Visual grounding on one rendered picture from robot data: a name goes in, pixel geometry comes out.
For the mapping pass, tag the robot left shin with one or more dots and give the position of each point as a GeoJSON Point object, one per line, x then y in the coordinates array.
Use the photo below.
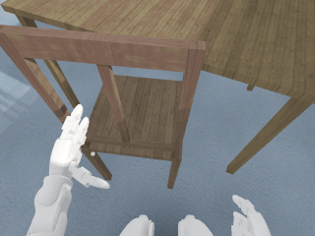
{"type": "Point", "coordinates": [143, 216]}

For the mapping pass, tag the left robot thigh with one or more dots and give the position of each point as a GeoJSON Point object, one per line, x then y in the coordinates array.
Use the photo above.
{"type": "Point", "coordinates": [139, 227]}

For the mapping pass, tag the robot left hand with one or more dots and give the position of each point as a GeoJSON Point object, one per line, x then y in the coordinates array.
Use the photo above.
{"type": "Point", "coordinates": [68, 147]}

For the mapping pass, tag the chair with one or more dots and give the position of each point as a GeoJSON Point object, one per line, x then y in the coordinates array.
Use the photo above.
{"type": "Point", "coordinates": [132, 116]}

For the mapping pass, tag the robot right hand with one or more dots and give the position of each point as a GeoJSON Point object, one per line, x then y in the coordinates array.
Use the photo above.
{"type": "Point", "coordinates": [253, 225]}

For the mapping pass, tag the table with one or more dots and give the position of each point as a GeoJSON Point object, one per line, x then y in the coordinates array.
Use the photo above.
{"type": "Point", "coordinates": [268, 44]}

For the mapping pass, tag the left robot forearm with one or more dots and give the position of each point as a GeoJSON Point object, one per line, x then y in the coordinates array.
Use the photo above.
{"type": "Point", "coordinates": [51, 204]}

